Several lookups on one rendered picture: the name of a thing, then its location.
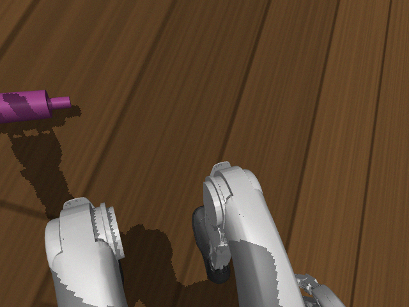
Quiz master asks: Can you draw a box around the right robot hand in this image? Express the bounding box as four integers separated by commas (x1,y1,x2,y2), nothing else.
295,274,346,307

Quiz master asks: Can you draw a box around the right robot foot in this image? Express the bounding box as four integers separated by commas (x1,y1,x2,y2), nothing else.
192,206,230,284

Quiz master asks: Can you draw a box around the bottle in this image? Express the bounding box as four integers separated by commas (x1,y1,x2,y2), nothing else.
0,90,72,123

